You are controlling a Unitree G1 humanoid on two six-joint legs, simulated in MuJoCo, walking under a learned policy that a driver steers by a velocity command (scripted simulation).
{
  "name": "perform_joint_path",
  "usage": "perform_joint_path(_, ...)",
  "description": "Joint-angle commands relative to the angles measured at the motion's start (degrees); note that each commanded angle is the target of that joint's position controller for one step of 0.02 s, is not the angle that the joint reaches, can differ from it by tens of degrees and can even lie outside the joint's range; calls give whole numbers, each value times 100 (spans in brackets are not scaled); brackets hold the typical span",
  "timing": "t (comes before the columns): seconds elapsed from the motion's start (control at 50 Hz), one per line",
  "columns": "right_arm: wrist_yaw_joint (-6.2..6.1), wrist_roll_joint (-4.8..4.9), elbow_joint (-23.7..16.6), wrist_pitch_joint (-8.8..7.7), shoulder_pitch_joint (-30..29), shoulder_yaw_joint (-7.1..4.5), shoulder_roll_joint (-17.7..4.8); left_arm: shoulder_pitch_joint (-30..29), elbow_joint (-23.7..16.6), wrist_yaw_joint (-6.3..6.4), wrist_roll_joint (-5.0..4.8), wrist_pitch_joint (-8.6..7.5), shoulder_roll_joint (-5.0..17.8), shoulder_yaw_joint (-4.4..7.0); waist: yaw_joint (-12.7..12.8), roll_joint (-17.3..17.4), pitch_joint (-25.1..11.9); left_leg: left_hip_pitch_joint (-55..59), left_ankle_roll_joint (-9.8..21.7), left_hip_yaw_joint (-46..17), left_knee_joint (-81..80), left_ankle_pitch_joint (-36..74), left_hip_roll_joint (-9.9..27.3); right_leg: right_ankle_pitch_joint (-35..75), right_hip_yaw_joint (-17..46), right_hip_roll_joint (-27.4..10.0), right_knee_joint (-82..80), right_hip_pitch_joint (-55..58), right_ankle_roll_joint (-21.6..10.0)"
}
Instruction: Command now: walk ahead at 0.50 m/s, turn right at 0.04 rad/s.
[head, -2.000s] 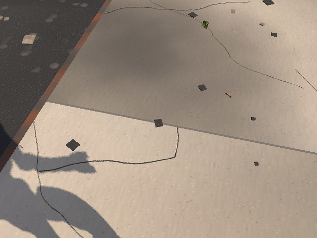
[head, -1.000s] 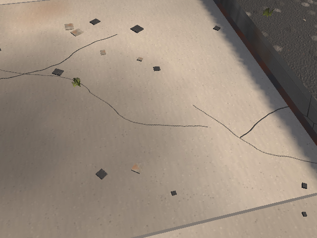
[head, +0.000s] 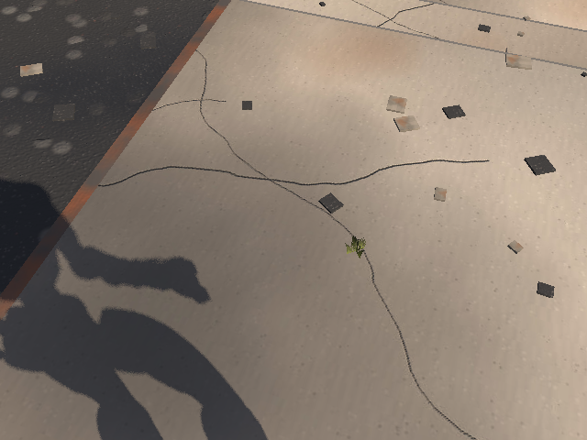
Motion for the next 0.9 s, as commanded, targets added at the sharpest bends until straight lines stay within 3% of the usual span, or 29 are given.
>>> perform_joint_path(0.02, -27, -81, -130, -208, 334, -205, -601, 148, -287, 18, 2, 25, 620, 165, -130, 517, -701, 1414, 920, -1635, -1856, 1048, 1617, 731, 424, -468, -43, -1134, 27)
perform_joint_path(0.08, -51, -115, 83, -356, 322, -239, -637, 50, -261, 69, 12, 199, 407, 150, -71, 376, -361, 1136, 858, -896, -2222, 1455, 1545, 1306, 567, -391, -470, -1373, 178)
perform_joint_path(0.18, -168, -120, 322, -370, 400, -242, -680, -552, -412, -15, 56, 121, 247, 124, -263, 353, -96, 1443, 510, 44, -2404, 1665, 1328, 2912, 490, -165, -2104, -1588, 191)
perform_joint_path(0.24, -217, -73, 525, -323, 661, -275, -785, -1079, -612, -116, 69, 102, 97, 44, -506, 259, 130, 1834, 426, 297, -2461, 1812, 1476, 3159, 210, -100, -2818, -1654, 88)
perform_joint_path(0.32, -266, 12, 745, -118, 929, -332, -902, -1538, -962, -283, 77, 88, 85, 17, -616, 245, 229, 2860, 397, 483, -1966, 2791, 1784, 2392, -107, 39, -3269, -2078, -150)
perform_joint_path(0.38, -372, 42, 709, 33, 777, -388, -1127, -1180, -1070, -347, 73, 135, 311, 135, -253, 603, -258, 3114, 216, 706, -872, 5488, 1807, 1474, -623, 540, -3244, -1204, -473)
perform_joint_path(0.4, -409, 39, 685, 81, 711, -396, -1185, -658, -990, -331, 65, 158, 506, 240, 58, 674, -583, 2990, 135, 763, -86, 6047, 1752, 1275, -709, 746, -3236, -495, -624)
perform_joint_path(0.42, -441, 67, 651, 96, 580, -378, -1183, 219, -809, -261, 59, 165, 808, 408, 573, 532, -1028, 2398, -41, 875, 1122, 5703, 1544, 1621, -602, 912, -3670, 861, -861)
perform_joint_path(0.44, -444, -47, 549, 15, 720, -268, -932, 995, -691, -127, 55, 236, 1316, 570, 810, -253, -1606, 952, -281, 867, 2917, 3332, 1196, 1814, 867, 9, -3797, 2620, -1255)
perform_joint_path(0.46, -310, -119, 314, -173, 1164, -50, -240, 701, -843, -103, 4, 204, 1585, 601, 169, -1498, -2176, -1572, -684, 103, 5022, -2036, -216, 1027, 4198, -1351, -4469, 4457, -2497)
perform_joint_path(0.48, -181, 60, 268, -422, 631, -132, -739, 799, -887, -115, 48, 164, 1127, 461, 597, -681, -2446, -2197, -497, -1061, 5285, -2075, 61, 665, 4474, -1382, -4969, 4610, -2362)
perform_joint_path(0.5, -125, 253, 72, -540, 136, -153, -873, 630, -901, -103, 89, 120, 879, 397, 590, -372, -1670, -2418, -362, -1020, 4971, -1635, 331, 873, 3587, -1193, -5043, 3989, -2082)
perform_joint_path(0.52, -146, 187, 43, -590, 26, -129, -774, 282, -925, -114, 81, 84, 787, 365, 271, 199, -1006, -2292, -342, -938, 4319, -1271, 574, 1494, 2947, -930, -5106, 3048, -1881)
perform_joint_path(0.54, -186, 20, 92, -566, 9, -178, -841, -37, -990, -96, 78, 68, 571, 305, 79, 239, -762, -1983, -400, -894, 3786, -1073, 754, 2078, 2491, -732, -5172, 2436, -1768)
perform_joint_path(0.56, -181, -33, 104, -503, 117, -199, -836, -198, -1090, -65, 147, 70, 527, 272, -87, 59, -619, -1626, -473, -891, 3626, -940, 816, 2500, 2289, -599, -5298, 1928, -1776)
perform_joint_path(0.58, -184, -65, 104, -437, 232, -206, -807, -276, -1135, -45, 149, 72, 542, 279, -191, 3, -573, -1467, -575, -861, 3391, -877, 834, 2712, 2185, -518, -5406, 1648, -1794)
perform_joint_path(0.62, -199, -92, 90, -330, 233, -160, -645, -261, -1124, 20, 126, 66, 679, 314, -251, -42, -465, -1333, -789, -686, 2804, -679, 828, 3134, 1822, -402, -5511, 1128, -1780)
perform_joint_path(0.66, -214, -107, -38, -290, -189, -84, -481, -176, -1087, 93, 101, 93, 839, 362, -134, -121, -337, -1191, -943, -560, 1903, 26, 717, 3075, 1455, -146, -5525, 735, -1608)
perform_joint_path(0.7, -191, -92, -121, -311, -627, -28, -366, -42, -1037, 139, 67, 147, 877, 379, 68, -277, -335, -817, -979, -504, 935, 949, 508, 2671, 1227, 119, -5406, 527, -1353)
perform_joint_path(0.76, -131, 18, -239, -366, -1064, -52, -464, 302, -921, 158, 39, 217, 892, 388, 285, -403, -400, -490, -958, -577, 187, 1508, 277, 2068, 1553, 22, -5199, 691, -1184)
perform_joint_path(0.82, -81, 56, -254, -437, -1000, -161, -718, 361, -892, 181, 27, 251, 822, 382, 160, -545, -434, -349, -750, -817, -186, 1081, 293, 1668, 2146, -235, -4699, 1210, -1039)
perform_joint_path(0.86, -94, 50, -104, -493, -420, -260, -849, 205, -944, 178, 59, 268, 724, 363, -202, -652, -549, 372, -498, -717, -432, 808, 290, 1778, 2281, -166, -4194, 1215, -865)
perform_joint_path(0.88, -132, -25, -12, -525, 165, -345, -1025, 205, -991, 158, 94, 251, 476, 275, -494, -512, -986, 1364, -263, -919, -452, 683, 603, 1826, 2038, 131, -3345, 972, -673)
perform_joint_path(0.9, -183, -81, 53, -514, 995, -420, -1345, 397, -1083, 149, 217, 239, 95, 137, -720, 347, -1820, 2801, 56, -2023, -449, 229, 1654, 518, 1438, 593, -1657, 255, -434)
